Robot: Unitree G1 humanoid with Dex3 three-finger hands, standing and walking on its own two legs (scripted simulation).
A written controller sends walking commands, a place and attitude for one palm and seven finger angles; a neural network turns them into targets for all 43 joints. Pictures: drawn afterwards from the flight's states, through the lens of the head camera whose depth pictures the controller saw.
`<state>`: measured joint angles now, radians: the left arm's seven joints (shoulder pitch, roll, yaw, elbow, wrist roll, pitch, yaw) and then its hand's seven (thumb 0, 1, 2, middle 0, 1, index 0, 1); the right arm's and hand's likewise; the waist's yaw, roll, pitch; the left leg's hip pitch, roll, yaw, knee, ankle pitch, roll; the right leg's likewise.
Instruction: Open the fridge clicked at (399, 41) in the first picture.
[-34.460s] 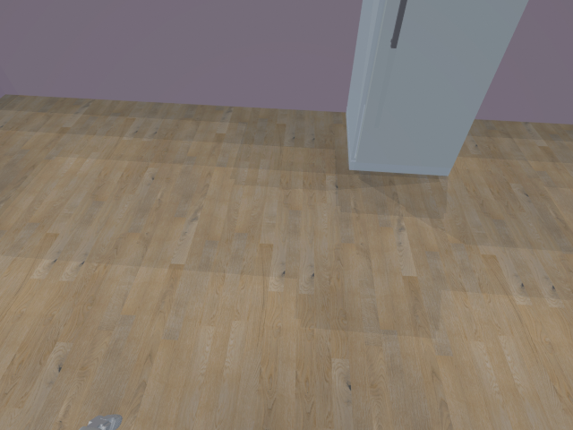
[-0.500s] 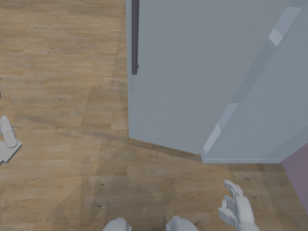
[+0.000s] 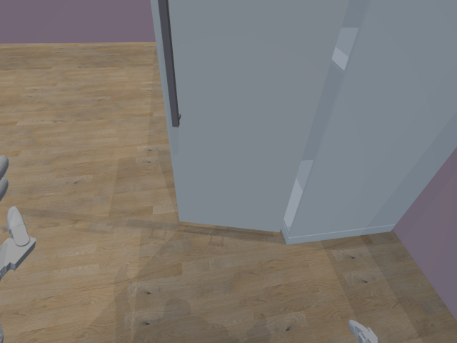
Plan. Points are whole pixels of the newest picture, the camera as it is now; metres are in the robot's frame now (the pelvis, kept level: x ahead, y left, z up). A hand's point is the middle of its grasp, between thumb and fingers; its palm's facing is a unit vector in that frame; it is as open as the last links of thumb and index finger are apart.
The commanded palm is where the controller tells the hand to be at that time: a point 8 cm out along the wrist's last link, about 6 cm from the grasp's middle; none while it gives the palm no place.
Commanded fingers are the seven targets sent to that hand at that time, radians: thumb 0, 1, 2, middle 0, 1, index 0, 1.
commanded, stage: stop stepping back and stand still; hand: left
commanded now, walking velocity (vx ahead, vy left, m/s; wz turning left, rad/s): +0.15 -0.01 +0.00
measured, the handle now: (171, 66) +0.81 +0.19 +0.14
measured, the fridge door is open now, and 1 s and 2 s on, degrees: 75 75 75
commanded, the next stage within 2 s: let the arm hang, fingers relaxed in 0.28 s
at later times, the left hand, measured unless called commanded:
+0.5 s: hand (79, 283) +0.22 +0.27 +0.00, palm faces +0.21 -0.86 -0.46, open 7.4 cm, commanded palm none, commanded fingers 0.00 0.90 0.90 -0.20 -0.30 -0.20 -0.30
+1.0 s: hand out of the picture +0.03 +0.24 -0.16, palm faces +0.01 -0.97 -0.24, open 7.3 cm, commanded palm none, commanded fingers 0.00 0.90 0.90 -0.20 -0.30 -0.20 -0.30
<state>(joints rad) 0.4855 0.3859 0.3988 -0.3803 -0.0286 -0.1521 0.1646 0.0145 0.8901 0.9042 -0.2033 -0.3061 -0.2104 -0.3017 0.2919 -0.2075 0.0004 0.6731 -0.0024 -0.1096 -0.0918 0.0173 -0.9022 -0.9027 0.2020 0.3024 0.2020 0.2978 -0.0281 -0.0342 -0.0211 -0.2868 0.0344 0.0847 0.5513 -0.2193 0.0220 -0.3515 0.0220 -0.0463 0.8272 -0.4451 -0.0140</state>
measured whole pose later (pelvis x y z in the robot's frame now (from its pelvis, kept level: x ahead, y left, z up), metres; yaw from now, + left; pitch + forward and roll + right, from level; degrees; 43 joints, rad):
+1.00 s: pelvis +0.02 +0.03 +0.01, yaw +1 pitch -1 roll -1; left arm 0.24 0.23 0.00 1.11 0.02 0.01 0.02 0.00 0.92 0.90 -0.20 -0.30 -0.20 -0.30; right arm 0.23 -0.19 0.00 1.08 -0.01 0.03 -0.02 0.01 -0.90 -0.90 0.20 0.30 0.20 0.30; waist 0.00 0.01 0.06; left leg -0.20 0.01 0.05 0.41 -0.20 0.02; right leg -0.16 0.01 -0.01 0.37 -0.20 0.00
